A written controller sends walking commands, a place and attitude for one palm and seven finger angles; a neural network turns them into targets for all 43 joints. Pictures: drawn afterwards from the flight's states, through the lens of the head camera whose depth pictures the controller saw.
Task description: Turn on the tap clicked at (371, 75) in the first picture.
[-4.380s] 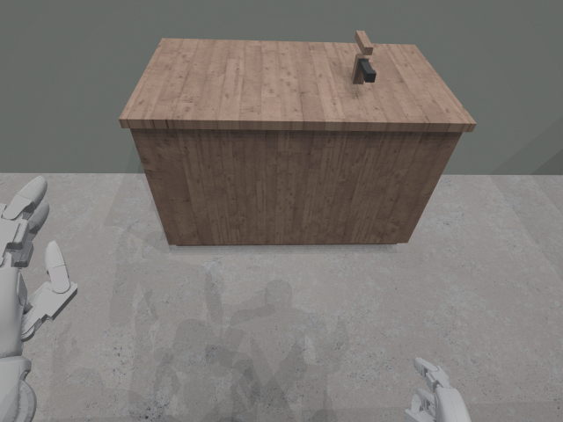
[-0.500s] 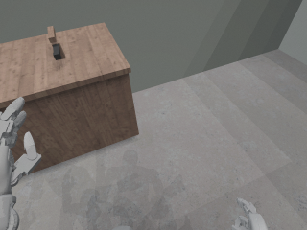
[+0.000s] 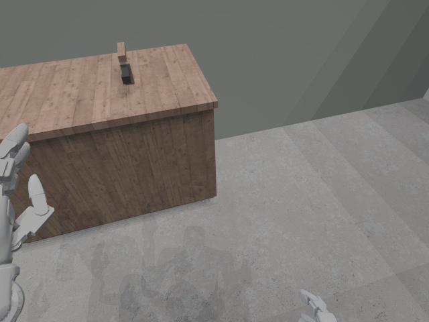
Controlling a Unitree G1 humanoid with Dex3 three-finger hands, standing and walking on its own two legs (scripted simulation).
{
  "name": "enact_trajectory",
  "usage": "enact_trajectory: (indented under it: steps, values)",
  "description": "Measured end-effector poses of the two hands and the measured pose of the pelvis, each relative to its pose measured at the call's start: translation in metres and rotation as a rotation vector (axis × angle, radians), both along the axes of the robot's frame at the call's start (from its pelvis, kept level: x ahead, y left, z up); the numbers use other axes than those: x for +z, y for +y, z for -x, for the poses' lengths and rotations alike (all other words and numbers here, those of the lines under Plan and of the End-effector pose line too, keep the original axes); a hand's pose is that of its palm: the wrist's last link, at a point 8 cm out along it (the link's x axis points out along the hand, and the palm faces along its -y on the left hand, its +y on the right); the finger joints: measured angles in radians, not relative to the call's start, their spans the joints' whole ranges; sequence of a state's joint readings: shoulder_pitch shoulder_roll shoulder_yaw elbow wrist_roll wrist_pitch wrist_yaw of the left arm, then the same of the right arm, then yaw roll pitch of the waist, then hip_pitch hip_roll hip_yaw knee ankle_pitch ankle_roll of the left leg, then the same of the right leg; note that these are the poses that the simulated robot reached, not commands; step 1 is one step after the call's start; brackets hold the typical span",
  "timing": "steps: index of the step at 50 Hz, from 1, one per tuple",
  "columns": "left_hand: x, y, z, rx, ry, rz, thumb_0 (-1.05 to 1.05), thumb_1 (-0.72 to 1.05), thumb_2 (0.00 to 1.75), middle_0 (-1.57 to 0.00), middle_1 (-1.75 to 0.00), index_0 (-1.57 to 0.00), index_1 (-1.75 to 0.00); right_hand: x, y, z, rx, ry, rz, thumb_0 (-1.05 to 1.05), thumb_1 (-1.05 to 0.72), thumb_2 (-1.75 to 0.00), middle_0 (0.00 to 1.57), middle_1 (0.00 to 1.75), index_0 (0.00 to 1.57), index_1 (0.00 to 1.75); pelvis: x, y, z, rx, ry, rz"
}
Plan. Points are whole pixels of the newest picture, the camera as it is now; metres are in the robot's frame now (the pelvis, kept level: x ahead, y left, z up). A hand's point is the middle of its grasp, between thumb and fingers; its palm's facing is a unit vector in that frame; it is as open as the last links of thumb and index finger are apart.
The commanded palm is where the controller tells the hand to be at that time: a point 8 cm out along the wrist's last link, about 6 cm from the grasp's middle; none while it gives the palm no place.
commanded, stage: take the last steps up to it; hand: left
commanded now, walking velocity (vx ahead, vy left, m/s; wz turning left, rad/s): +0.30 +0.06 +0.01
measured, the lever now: (126, 78) +0.89 +0.41 +0.03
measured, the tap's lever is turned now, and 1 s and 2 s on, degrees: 0 0 0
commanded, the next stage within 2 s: come to a stop and stand still in 1.92 s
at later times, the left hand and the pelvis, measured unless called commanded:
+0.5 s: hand (45, 167) +0.29 +0.29 +0.19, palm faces +0.45 -0.81 -0.37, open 7.4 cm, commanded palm +0.23 +0.32 +0.19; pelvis +0.07 +0.04 +0.01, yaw +1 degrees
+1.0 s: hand (104, 132) +0.39 +0.24 +0.18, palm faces +0.36 -0.82 -0.45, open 7.4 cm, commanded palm +0.33 +0.29 +0.19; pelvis +0.17 +0.01 +0.01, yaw +1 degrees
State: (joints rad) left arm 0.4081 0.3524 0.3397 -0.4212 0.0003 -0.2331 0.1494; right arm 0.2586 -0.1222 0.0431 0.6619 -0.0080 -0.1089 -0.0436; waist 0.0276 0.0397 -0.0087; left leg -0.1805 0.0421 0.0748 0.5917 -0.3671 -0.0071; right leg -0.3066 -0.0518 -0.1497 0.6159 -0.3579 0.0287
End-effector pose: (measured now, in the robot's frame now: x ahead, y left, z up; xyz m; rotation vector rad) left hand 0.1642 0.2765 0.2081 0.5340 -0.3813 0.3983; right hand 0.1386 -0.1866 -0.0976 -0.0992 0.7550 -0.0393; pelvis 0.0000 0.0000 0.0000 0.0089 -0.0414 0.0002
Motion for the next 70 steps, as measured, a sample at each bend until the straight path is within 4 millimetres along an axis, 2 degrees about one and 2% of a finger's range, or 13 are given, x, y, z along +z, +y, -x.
enact_trajectory:
  steps: [5, 10, 16, 20, 25, 30, 35, 42, 48, 53, 58, 63, 70]
  values:
    - [-0.015, -0.008, -0.014, -0.009, 0.061, 0.021, 0.01, 0.89, 0.9, -0.21, -0.3, -0.21, -0.3, -0.012, -0.019, -0.011, 0.016, 0.061, 0.03, 0.01, -0.9, -0.9, 0.2, 0.3, 0.2, 0.3, -0.003, -0.004, -0.001, 0.019, -0.004, 0.008]
    - [-0.019, -0.004, -0.023, -0.026, 0.14, 0.029, 0.01, 0.88, 0.9, -0.21, -0.3, -0.21, -0.3, 0.01, -0.049, -0.016, -0.036, 0.085, 0.117, 0.01, -0.91, -0.9, 0.2, 0.3, 0.2, 0.3, 0.01, -0.001, -0.011, 0.012, 0.023, -0.011]
    - [-0.002, 0.012, -0.036, -0.051, 0.065, 0.005, 0.01, 0.88, 0.9, -0.21, -0.3, -0.21, -0.3, 0.036, -0.065, -0.033, -0.067, 0.063, 0.244, 0.01, -0.91, -0.9, 0.2, 0.3, 0.2, 0.3, 0.013, 0.014, -0.031, 0.014, 0.038, -0.012]
    - [-0.002, 0.034, -0.051, -0.052, -0.02, 0.01, 0.01, 0.88, 0.9, -0.21, -0.3, -0.21, -0.3, 0.039, -0.054, -0.053, -0.108, 0.011, 0.28, 0.01, -0.91, -0.9, 0.19, 0.3, 0.2, 0.3, 0.002, 0.035, -0.05, 0.007, 0.021, 0.003]
    - [-0.006, 0.055, -0.079, -0.019, -0.019, 0.037, 0.01, 0.88, 0.9, -0.21, -0.3, -0.21, -0.3, 0.038, -0.013, -0.077, -0.104, -0.021, 0.184, 0.01, -0.91, -0.9, 0.19, 0.3, 0.19, 0.3, 0.007, 0.043, -0.069, 0.009, 0.018, 0.019]
    - [-0.001, 0.044, -0.098, -0.044, 0.018, 0.045, 0.02, 0.89, 0.9, -0.21, -0.3, -0.2, -0.3, 0.032, 0.025, -0.096, -0.043, -0.012, 0.074, 0.01, -0.91, -0.9, 0.2, 0.3, 0.2, 0.3, 0.013, 0.043, -0.088, -0.003, 0.034, 0.03]
    - [0.003, 0.027, -0.118, -0.058, 0.072, -0.016, 0.01, 0.89, 0.9, -0.21, -0.3, -0.21, -0.3, 0.017, 0.034, -0.115, -0.006, 0.021, 0.014, 0.01, -0.9, -0.9, 0.2, 0.3, 0.2, 0.3, 0.012, 0.033, -0.11, -0.009, 0.039, 0.023]
    - [-0.01, 0.014, -0.154, 0.0, 0.078, -0.026, 0.01, 0.88, 0.9, -0.21, -0.3, -0.21, -0.3, -0.012, -0.004, -0.152, 0.009, 0.075, 0.043, 0.01, -0.9, -0.9, 0.2, 0.3, 0.2, 0.3, -0.005, 0.013, -0.137, 0.016, 0.021, 0.015]
    - [-0.014, 0.004, -0.179, -0.035, 0.127, 0.019, 0.01, 0.88, 0.9, -0.21, -0.3, -0.21, -0.3, 0.012, -0.044, -0.176, -0.045, 0.082, 0.141, 0.01, -0.91, -0.9, 0.2, 0.3, 0.2, 0.3, 0.009, 0.011, -0.161, 0.008, 0.04, -0.01]
    - [-0.003, 0.01, -0.2, -0.065, 0.092, -0.001, 0.01, 0.88, 0.9, -0.21, -0.3, -0.21, -0.3, 0.032, -0.058, -0.198, -0.069, 0.064, 0.224, 0.01, -0.91, -0.9, 0.19, 0.3, 0.2, 0.3, 0.012, 0.017, -0.187, 0.01, 0.052, -0.016]
    - [0.0, 0.033, -0.226, -0.055, -0.008, -0.008, 0.01, 0.88, 0.9, -0.21, -0.3, -0.21, -0.3, 0.033, -0.046, -0.228, -0.106, 0.017, 0.253, 0.01, -0.91, -0.9, 0.19, 0.3, 0.2, 0.3, 0.0, 0.035, -0.219, -0.004, 0.036, -0.007]
    - [-0.006, 0.048, -0.263, -0.017, -0.004, 0.031, 0.01, 0.88, 0.9, -0.21, -0.3, -0.21, -0.3, 0.029, -0.01, -0.256, -0.092, -0.005, 0.154, 0.01, -0.91, -0.9, 0.19, 0.3, 0.19, 0.3, 0.004, 0.036, -0.242, 0.001, 0.035, 0.005]
    - [-0.004, 0.017, -0.294, -0.058, 0.074, 0.018, 0.02, 0.89, 0.9, -0.21, -0.3, -0.2, -0.3, 0.018, 0.019, -0.286, -0.027, 0.006, 0.019, 0.01, -0.91, -0.9, 0.2, 0.3, 0.2, 0.3, 0.01, 0.023, -0.277, -0.015, 0.048, 0.011]
